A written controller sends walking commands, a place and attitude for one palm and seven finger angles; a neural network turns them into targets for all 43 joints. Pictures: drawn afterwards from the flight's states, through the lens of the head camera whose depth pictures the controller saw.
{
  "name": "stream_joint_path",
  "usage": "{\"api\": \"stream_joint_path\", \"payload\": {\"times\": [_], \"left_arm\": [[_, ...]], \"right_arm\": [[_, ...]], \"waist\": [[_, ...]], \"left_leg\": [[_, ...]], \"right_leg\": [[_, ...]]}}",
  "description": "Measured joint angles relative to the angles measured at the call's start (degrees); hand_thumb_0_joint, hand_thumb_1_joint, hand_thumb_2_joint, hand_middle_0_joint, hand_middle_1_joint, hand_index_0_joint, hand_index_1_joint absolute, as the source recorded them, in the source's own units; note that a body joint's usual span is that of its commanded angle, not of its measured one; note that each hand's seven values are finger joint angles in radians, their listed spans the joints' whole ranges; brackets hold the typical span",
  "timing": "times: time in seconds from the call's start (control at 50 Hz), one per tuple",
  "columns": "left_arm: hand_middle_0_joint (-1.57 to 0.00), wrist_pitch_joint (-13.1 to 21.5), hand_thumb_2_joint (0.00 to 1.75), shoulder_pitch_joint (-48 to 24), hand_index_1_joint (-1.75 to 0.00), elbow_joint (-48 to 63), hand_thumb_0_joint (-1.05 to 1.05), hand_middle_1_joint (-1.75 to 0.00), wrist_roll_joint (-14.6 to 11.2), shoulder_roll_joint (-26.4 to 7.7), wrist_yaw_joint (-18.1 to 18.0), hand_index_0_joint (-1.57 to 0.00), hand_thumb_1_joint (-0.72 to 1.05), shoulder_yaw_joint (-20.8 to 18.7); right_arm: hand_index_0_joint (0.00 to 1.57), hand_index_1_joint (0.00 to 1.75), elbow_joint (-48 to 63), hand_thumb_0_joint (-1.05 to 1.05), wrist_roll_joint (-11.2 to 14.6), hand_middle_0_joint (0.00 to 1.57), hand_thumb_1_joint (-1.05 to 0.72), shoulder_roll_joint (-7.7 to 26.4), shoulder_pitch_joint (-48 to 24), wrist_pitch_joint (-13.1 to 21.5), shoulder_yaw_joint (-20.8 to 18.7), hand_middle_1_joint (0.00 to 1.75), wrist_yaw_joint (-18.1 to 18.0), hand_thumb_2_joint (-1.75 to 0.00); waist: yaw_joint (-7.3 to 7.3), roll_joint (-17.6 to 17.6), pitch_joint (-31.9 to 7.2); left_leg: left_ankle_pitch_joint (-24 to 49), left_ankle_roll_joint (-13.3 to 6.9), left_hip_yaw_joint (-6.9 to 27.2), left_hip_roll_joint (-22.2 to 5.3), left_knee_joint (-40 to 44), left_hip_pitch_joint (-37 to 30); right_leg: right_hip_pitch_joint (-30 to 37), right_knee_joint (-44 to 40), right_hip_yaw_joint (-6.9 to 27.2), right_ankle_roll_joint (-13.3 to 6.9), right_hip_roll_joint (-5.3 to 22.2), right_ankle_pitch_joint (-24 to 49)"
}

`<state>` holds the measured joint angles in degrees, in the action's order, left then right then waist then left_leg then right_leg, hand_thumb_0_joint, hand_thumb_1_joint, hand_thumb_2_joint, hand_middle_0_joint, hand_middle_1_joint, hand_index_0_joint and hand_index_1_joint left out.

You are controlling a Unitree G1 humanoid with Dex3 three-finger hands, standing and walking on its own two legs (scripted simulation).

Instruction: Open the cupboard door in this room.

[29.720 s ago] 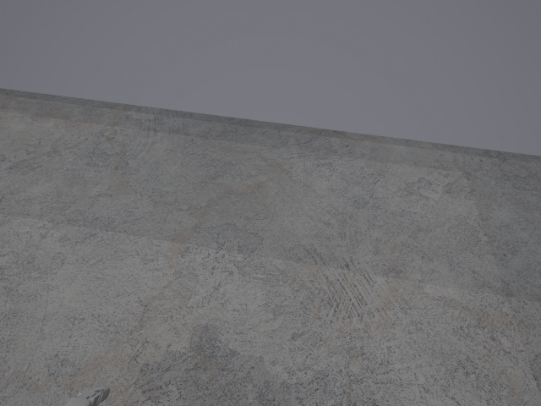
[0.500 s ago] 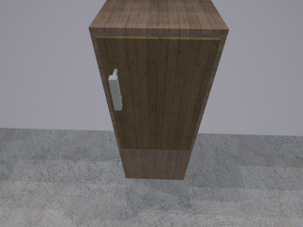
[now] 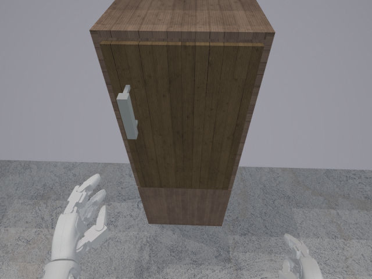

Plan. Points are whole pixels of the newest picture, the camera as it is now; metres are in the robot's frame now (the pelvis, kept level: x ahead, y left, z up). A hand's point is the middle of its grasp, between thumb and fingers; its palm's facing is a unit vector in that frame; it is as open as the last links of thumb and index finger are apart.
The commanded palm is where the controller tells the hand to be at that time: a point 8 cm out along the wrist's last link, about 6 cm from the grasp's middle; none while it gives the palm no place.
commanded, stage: raise the hand with hooked fingers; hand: left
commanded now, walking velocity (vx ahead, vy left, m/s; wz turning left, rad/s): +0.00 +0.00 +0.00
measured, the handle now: (130, 112) +0.50 +0.16 +0.10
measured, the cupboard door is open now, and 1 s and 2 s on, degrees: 0 0 0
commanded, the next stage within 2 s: move the hooked fingers beside the handle in 1.82 s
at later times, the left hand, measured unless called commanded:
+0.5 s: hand (95, 236) +0.21 +0.19 +0.02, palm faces -0.11 -0.99 -0.04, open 10.7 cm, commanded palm +0.17 +0.26 +0.04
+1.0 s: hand (46, 198) +0.26 +0.28 +0.09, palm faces +0.01 -1.00 -0.05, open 13.5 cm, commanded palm +0.23 +0.32 +0.09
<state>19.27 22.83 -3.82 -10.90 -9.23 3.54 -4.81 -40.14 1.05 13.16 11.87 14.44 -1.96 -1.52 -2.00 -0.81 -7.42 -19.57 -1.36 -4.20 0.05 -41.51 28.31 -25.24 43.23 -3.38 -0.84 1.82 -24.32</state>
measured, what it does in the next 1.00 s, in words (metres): stands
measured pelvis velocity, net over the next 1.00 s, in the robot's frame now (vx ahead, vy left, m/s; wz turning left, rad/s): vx -0.01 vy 0.03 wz -0.03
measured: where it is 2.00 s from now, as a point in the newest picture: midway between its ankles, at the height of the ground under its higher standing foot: outside the picture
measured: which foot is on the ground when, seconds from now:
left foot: down 0.00-1.00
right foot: down 0.00-1.00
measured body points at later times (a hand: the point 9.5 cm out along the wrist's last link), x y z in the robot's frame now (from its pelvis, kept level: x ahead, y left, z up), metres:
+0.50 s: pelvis -0.01 -0.04 -0.03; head +0.04 -0.05 +0.41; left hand +0.21 +0.24 +0.03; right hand +0.16 -0.26 -0.13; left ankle +0.01 +0.11 -0.71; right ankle -0.03 -0.11 -0.71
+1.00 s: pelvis -0.01 +0.03 -0.01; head +0.01 +0.05 +0.44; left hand +0.25 +0.33 +0.09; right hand +0.16 -0.21 -0.07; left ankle +0.02 +0.11 -0.71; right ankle -0.03 -0.11 -0.71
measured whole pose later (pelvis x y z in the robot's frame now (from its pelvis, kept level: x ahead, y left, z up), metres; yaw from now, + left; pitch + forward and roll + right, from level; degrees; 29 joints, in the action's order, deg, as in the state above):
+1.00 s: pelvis -0.01 +0.03 -0.01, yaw -2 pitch +6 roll -2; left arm 13.9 7.4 -8.2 -20.5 -21.6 21.9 -20.4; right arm -33.0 3.2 13.4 14.9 14.7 2.6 -4.8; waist 0.2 -0.6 -5.3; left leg -21.6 -2.6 -0.1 0.5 -47.0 31.7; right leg -26.3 43.1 -2.5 0.8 0.2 -23.0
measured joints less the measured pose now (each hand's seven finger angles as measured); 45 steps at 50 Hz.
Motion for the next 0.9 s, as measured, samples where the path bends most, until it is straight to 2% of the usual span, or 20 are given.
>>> {"api": "stream_joint_path", "payload": {"times": [0.06, 0.1, 0.14, 0.18, 0.22, 0.28, 0.32, 0.36, 0.4, 0.44, 0.48, 0.52, 0.6, 0.66, 0.7, 0.78, 0.84, 0.9], "left_arm": [[-0.21, 7.16, 0.82, 1.62, -0.43, -2.42, 0.01, -0.43, -0.95, -0.08, 9.99, -0.21, 0.72, -1.33], [-0.22, 8.37, 0.80, 4.15, -0.46, -3.62, 0.01, -0.46, -0.90, -1.10, 14.00, -0.22, 0.67, -2.58], [-0.23, 8.04, 0.78, 7.23, -0.49, -3.37, 0.01, -0.49, -1.63, -2.30, 15.39, -0.23, 0.62, -4.30], [-0.23, 8.42, 0.76, 10.06, -0.52, -1.66, 0.01, -0.52, -3.09, -3.16, 14.96, -0.23, 0.57, -6.57], [-0.24, 10.22, 0.74, 11.45, -0.55, 1.30, 0.02, -0.55, -4.80, -3.93, 14.25, -0.24, 0.52, -8.80], [-0.24, 14.65, 0.71, 8.98, -0.59, 4.52, 0.02, -0.59, -7.68, -4.47, 15.62, -0.24, 0.45, -10.89], [-0.24, 15.85, 0.69, 4.42, -0.62, 4.51, 0.02, -0.62, -9.56, -4.80, 18.82, -0.24, 0.40, -11.03], [-0.24, 13.55, 0.67, -1.01, -0.65, 2.37, 0.01, -0.65, -10.07, -5.89, 22.79, -0.24, 0.35, -10.73], [-0.24, 7.83, 0.65, -5.52, -0.68, -0.96, 0.01, -0.68, -9.92, -7.75, 26.31, -0.24, 0.30, -10.45], [-0.25, 1.13, 0.63, -7.76, -0.71, -4.04, 0.01, -0.71, -10.04, -9.54, 28.20, -0.25, 0.26, -10.88], [-0.25, -3.46, 0.61, -7.44, -0.74, -5.37, 0.01, -0.74, -10.83, -10.39, 27.69, -0.25, 0.21, -12.45], [-0.26, -4.69, 0.59, -5.75, -0.77, -4.85, 0.01, -0.77, -12.03, -10.23, 25.36, -0.26, 0.17, -14.74], [-0.26, -0.45, 0.55, -3.58, -0.83, -2.19, 0.01, -0.83, -12.99, -8.86, 20.55, -0.27, 0.08, -17.98], [-0.27, 2.52, 0.52, -4.90, -0.88, -2.94, 0.01, -0.87, -12.75, -8.44, 20.32, -0.27, 0.01, -17.67], [-0.27, 2.38, 0.50, -5.99, -0.91, -4.65, 0.00, -0.90, -12.30, -8.62, 21.33, -0.27, -0.04, -16.49], [-0.27, -0.83, 0.46, -7.87, -0.97, -6.88, 0.00, -0.96, -10.43, -9.63, 22.32, -0.28, -0.14, -13.85], [-0.28, -1.76, 0.43, -8.88, -1.01, -5.03, 0.00, -1.01, -9.32, -10.47, 20.49, -0.28, -0.21, -13.54], [-0.29, -1.21, 0.40, -10.50, -1.06, -2.66, 0.00, -1.06, -9.55, -10.95, 18.23, -0.29, -0.28, -14.49]], "right_arm": [[0.20, 0.30, 4.45, 0.01, -0.25, 0.20, -0.90, -0.37, -2.88, -1.04, -1.10, 0.30, 1.44, -0.90], [0.20, 0.30, 7.13, 0.01, -0.29, 0.20, -0.90, -0.11, -3.98, -1.68, -1.70, 0.30, 1.61, -0.90], [0.20, 0.30, 9.13, 0.01, -0.33, 0.20, -0.90, 0.39, -4.58, -2.31, -2.30, 0.30, 1.32, -0.90], [0.20, 0.30, 9.95, 0.01, -0.30, 0.20, -0.90, 0.79, -4.78, -2.52, -2.71, 0.30, 0.65, -0.90], [0.20, 0.30, 9.66, 0.01, -0.34, 0.20, -0.90, 1.15, -4.57, -2.26, -2.59, 0.30, -0.20, -0.90], [0.19, 0.30, 7.67, 0.01, -0.07, 0.20, -0.90, 1.52, -4.64, -1.16, -1.33, 0.30, -1.13, -0.90], [0.19, 0.30, 6.28, 0.01, 0.38, 0.20, -0.90, 1.44, -4.90, -0.54, 0.11, 0.30, -1.64, -0.90], [0.20, 0.30, 5.20, 0.01, 0.96, 0.20, -0.90, 0.79, -4.78, -0.59, 1.53, 0.30, -2.04, -0.90], [0.20, 0.30, 4.82, 0.01, 1.61, 0.20, -0.90, -0.12, -3.98, -1.42, 2.74, 0.30, -2.32, -0.90], [0.20, 0.30, 5.13, 0.01, 1.99, 0.20, -0.90, -0.83, -2.54, -2.59, 3.63, 0.30, -2.40, -0.90], [0.20, 0.30, 5.76, 0.01, 1.98, 0.20, -0.90, -1.10, -0.57, -3.38, 3.97, 0.30, -2.45, -0.90], [0.20, 0.30, 6.29, 0.02, 1.79, 0.20, -0.90, -0.85, 1.61, -3.44, 3.59, 0.30, -2.49, -0.90], [0.20, 0.30, 5.95, 0.02, 1.66, 0.20, -0.90, 1.01, 5.39, -2.28, 1.57, 0.30, -2.58, -0.90], [0.20, 0.30, 4.72, 0.02, 1.98, 0.20, -0.90, 2.92, 6.57, -1.66, 0.48, 0.30, -2.90, -0.90], [0.20, 0.30, 4.21, 0.02, 2.30, 0.20, -0.90, 3.88, 6.64, -1.38, 0.17, 0.30, -3.26, -0.90], [0.20, 0.30, 4.51, 0.02, 2.55, 0.20, -0.90, 4.25, 5.82, -0.56, 0.37, 0.30, -4.08, -0.90], [0.19, 0.30, 5.33, 0.02, 2.26, 0.20, -0.90, 3.13, 5.03, 0.30, 1.19, 0.30, -4.34, -0.90], [0.19, 0.30, 6.12, 0.02, 2.00, 0.20, -0.90, 1.74, 4.29, 0.98, 2.42, 0.30, -3.99, -0.90]], "waist": [[0.62, 2.51, 0.13], [1.47, 3.97, 0.37], [2.50, 4.60, 0.86], [3.56, 4.29, 1.16], [4.64, 3.36, 0.93], [5.53, 1.01, 0.47], [5.56, -0.53, 0.66], [5.16, -1.43, 0.91], [4.25, -1.68, 1.33], [2.93, -1.54, 1.80], [1.87, -1.11, 1.98], [1.51, -0.64, 2.02], [1.18, -0.50, 1.59], [1.29, -0.51, 1.42], [1.31, -0.52, 1.49], [1.19, -0.12, 2.38], [1.17, 0.69, 2.81], [1.29, 1.03, 2.75]], "left_leg": [[-2.47, 0.90, 0.22, -1.01, -5.83, 5.43], [-3.97, 1.45, 0.76, -1.59, -9.45, 8.84], [-5.25, 2.12, 1.76, -2.13, -12.54, 11.51], [-6.26, 2.63, 3.16, -2.59, -15.05, 13.53], [-7.04, 2.95, 4.71, -2.85, -17.20, 15.40], [-7.86, 3.18, 6.73, -2.98, -20.07, 18.04], [-8.07, 3.14, 7.38, -3.01, -21.40, 19.34], [-7.78, 3.09, 7.25, -3.03, -21.50, 19.91], [-6.98, 3.06, 6.43, -3.00, -20.14, 19.18], [-5.95, 2.87, 5.32, -2.83, -17.69, 17.29], [-4.90, 2.81, 4.86, -2.34, -14.89, 14.92], [-4.23, 2.81, 5.05, -1.91, -12.35, 12.52], [-3.56, 2.96, 4.90, -1.84, -9.52, 10.05], [-3.23, 2.31, 4.96, -1.44, -9.38, 10.07], [-3.10, 1.72, 4.92, -1.19, -9.40, 10.08], [-2.77, 0.58, 4.43, -0.81, -8.65, 8.78], [-2.48, -0.03, 4.00, -0.55, -7.60, 7.07], [-2.34, -0.49, 3.95, -0.25, -6.78, 5.42]], "right_leg": [[-5.53, 6.09, -0.12, -1.01, -0.68, -2.74], [-8.77, 9.64, -0.60, -1.75, -1.10, -4.43], [-10.89, 12.21, -1.53, -2.47, -1.56, -5.81], [-12.04, 13.79, -2.84, -3.02, -2.03, -6.77], [-12.93, 14.93, -4.30, -3.36, -2.37, -7.51], [-14.29, 16.51, -6.20, -3.72, -2.67, -8.35], [-15.23, 17.50, -6.80, -3.79, -2.73, -8.60], [-16.01, 17.90, -6.67, -3.73, -2.70, -8.41], [-15.96, 17.31, -5.88, -3.55, -2.57, -7.74], [-15.02, 15.83, -4.59, -3.05, -2.46, -6.75], [-13.69, 13.80, -2.86, -2.51, -2.66, -5.54], [-12.19, 11.61, -1.09, -2.36, -3.27, -4.24], [-10.00, 8.38, 0.21, -2.12, -3.77, -2.53], [-9.53, 7.45, 0.15, -1.41, -3.40, -1.98], [-9.24, 6.92, 0.19, -0.92, -3.16, -1.61], [-7.59, 5.24, 0.66, -0.10, -2.80, -0.63], [-5.75, 3.71, 1.07, 0.40, -2.55, 0.09], [-3.71, 2.18, 1.12, 0.86, -2.28, 0.59]]}}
